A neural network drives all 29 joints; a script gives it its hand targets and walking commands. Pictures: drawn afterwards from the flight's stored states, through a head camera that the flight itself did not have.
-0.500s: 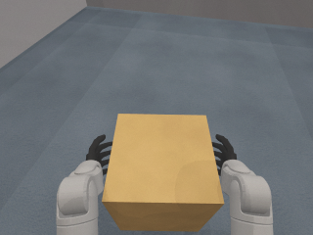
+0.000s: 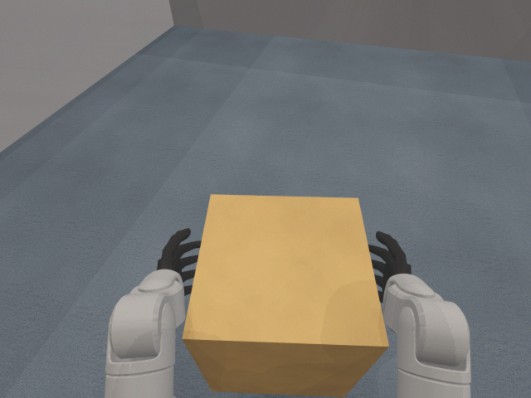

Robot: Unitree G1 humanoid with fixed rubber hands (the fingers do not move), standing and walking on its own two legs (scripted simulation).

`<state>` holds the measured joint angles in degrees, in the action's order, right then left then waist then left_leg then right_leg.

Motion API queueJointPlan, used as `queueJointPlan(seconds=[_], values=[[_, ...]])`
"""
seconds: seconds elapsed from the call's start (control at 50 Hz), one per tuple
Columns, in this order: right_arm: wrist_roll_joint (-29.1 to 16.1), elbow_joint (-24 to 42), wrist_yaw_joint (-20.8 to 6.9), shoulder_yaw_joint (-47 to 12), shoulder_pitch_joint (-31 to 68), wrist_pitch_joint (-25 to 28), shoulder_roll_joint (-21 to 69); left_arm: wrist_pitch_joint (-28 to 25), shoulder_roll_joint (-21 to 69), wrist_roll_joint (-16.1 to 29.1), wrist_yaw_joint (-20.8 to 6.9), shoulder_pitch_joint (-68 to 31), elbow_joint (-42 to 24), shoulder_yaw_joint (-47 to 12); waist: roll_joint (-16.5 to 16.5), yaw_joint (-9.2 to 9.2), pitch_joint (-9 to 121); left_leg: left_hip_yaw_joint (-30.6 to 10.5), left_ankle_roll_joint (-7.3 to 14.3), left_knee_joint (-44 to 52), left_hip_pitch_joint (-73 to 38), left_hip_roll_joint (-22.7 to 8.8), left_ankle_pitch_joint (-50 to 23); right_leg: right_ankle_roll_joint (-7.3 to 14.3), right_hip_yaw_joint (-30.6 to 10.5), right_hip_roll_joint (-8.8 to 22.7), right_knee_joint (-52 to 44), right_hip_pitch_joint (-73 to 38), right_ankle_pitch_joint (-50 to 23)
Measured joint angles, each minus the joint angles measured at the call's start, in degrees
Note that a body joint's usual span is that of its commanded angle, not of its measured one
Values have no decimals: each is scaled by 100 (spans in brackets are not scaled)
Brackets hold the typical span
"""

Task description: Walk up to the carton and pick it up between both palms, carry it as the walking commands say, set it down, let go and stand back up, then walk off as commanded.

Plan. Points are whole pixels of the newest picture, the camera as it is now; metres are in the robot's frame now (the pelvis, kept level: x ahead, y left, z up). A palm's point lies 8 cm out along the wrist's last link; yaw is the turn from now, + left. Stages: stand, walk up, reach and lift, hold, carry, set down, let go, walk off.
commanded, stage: carry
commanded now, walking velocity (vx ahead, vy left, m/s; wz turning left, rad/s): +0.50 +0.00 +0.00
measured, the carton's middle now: (280, 300) +0.28 +0.00 +0.01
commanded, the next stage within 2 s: none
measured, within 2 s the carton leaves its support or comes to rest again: neither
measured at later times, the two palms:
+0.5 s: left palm (202, 132) +0.61 +0.16 +0.08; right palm (349, 136) +0.59 -0.14 +0.08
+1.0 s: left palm (236, 62) +0.93 +0.12 +0.08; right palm (347, 64) +0.93 -0.18 +0.08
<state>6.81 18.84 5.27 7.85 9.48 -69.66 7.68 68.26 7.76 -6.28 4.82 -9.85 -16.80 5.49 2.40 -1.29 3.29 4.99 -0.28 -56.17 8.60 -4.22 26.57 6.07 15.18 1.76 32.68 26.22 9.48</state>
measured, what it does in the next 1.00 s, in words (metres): walks ahead: left foot, then right foot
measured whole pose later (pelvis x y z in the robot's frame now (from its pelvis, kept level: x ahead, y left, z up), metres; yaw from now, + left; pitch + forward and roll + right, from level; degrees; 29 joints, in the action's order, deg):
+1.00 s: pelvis +0.67 -0.03 +0.01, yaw +0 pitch +4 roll +0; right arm 6.7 18.7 5.2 7.3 8.3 -69.5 7.5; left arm 68.4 7.6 -6.2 4.8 -8.7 -16.9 5.2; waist 1.5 -1.1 3.0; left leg 4.0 0.4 -63.7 17.1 -4.4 24.5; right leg 4.6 14.8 2.5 28.5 22.3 10.0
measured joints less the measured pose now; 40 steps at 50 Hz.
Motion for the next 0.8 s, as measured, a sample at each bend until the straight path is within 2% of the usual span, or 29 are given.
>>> queueJointPlan(seconds=[0.04,0.08,0.22,0.32,0.38,0.42,0.44,0.46,0.5,0.54,0.58,0.66,0.8], values=[[6,-106,-1,-18,-1,20,1,0,-1,3,5,30,55,30,-79,-1,-132,-127,114,-944,829,97,-309,-84,-5,-3,-333,-326,57],[-10,-117,-1,-80,-34,62,-6,-12,-11,11,14,127,-35,26,-144,8,-231,-83,151,-851,1415,56,-635,-101,-19,-24,-741,-688,53],[-42,169,6,-281,-143,186,-13,-84,-33,59,8,340,-493,16,-278,52,-179,172,83,1193,2394,-132,-1376,-235,-203,-37,-1676,-1798,301],[-56,401,20,-299,-268,135,-25,-28,-34,66,-3,352,-615,-52,-287,97,25,521,119,2258,2415,-113,-2109,-469,-279,-18,-1897,-2618,824],[-69,424,23,-271,-277,69,-27,61,-32,39,-5,316,-614,-74,-326,68,122,790,215,2680,2160,5,-2223,-652,-352,49,-1726,-3048,1327],[-77,312,22,-262,-186,50,-18,112,-34,11,-8,276,-594,-24,-377,55,149,937,363,2893,1833,129,-2352,-756,-408,201,-994,-3072,1850],[-66,166,22,-278,-128,101,-11,108,-36,9,-13,238,-525,49,-480,86,143,1005,473,2607,1849,169,-2250,-755,-476,372,-191,-2799,1828],[-53,24,21,-273,-71,133,-6,97,-26,6,-16,204,-430,112,-494,122,119,1031,542,2387,1851,167,-1978,-741,-712,390,824,-2364,1785],[-39,-167,22,-248,-6,150,4,81,-24,-5,-19,178,-281,165,-424,145,2,1039,572,2447,1631,144,-1606,-662,-1128,239,2575,-1415,1656],[-41,-195,22,-229,-48,156,2,67,-27,-15,-21,189,-214,134,-349,174,-120,1028,465,2820,1288,144,-1619,-588,-1208,190,3231,-673,1324],[-56,-119,24,-214,-132,174,-8,41,-27,-19,-22,199,-203,72,-287,195,-200,998,467,3226,932,155,-1622,-580,-1155,233,3008,-148,1026],[-89,136,25,-196,-230,220,-19,-38,-25,-4,-17,217,-333,-31,-218,204,-218,912,401,3841,287,160,-1547,-652,-987,332,1859,499,588],[-103,369,-3,-258,-222,196,-18,-8,-32,19,9,310,-679,-59,-201,147,10,834,109,4191,-808,183,-886,-615,-490,327,58,636,-426]])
